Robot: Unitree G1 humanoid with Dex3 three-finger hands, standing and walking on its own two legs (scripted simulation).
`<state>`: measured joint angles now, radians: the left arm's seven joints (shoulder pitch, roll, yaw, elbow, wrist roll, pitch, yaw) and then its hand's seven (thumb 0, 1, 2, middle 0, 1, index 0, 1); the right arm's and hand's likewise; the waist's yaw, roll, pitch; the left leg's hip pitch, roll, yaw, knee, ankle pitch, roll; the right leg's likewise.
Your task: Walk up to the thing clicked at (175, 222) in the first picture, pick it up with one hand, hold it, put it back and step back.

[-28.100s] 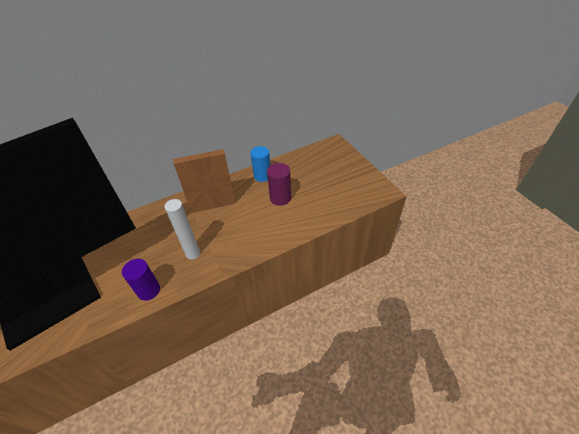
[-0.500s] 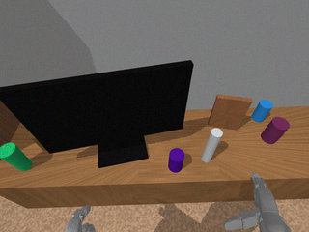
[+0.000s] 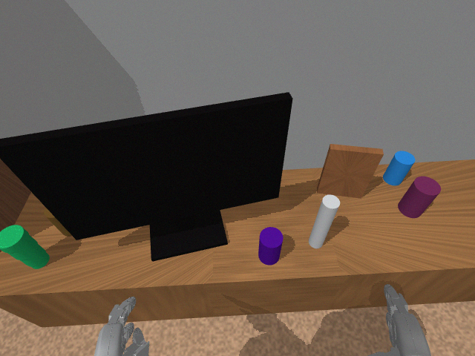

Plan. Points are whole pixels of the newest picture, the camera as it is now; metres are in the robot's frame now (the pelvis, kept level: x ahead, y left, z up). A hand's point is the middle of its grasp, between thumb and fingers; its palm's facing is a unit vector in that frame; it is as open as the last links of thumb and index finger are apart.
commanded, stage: home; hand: right
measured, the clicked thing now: (322, 223) +0.51 -0.21 -0.27
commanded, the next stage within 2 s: stand in 1.48 s
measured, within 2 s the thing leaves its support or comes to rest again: neither
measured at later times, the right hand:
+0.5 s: hand (378, 340) +0.17 -0.20 -0.06, palm faces +0.11 +0.96 -0.28, open 17.6 cm
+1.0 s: hand (378, 340) +0.17 -0.19 -0.06, palm faces +0.11 +0.95 -0.28, open 17.6 cm
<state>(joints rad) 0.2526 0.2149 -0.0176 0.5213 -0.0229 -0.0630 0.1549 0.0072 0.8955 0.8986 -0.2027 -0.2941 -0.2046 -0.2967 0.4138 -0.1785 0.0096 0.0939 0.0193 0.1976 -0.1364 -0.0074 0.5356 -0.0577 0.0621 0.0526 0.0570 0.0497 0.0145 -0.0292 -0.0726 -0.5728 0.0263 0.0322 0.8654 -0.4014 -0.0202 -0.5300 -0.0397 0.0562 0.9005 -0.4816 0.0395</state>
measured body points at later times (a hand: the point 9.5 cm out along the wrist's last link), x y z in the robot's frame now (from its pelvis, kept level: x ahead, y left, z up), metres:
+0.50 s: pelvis +0.00 -0.01 -0.01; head +0.02 -0.02 +0.44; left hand +0.16 +0.22 -0.08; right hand +0.16 -0.24 -0.04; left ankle +0.02 +0.13 -0.69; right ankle -0.01 -0.14 -0.69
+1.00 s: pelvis +0.00 -0.01 -0.01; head +0.02 -0.02 +0.44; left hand +0.16 +0.23 -0.08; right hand +0.16 -0.24 -0.04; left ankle +0.02 +0.13 -0.69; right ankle -0.01 -0.14 -0.69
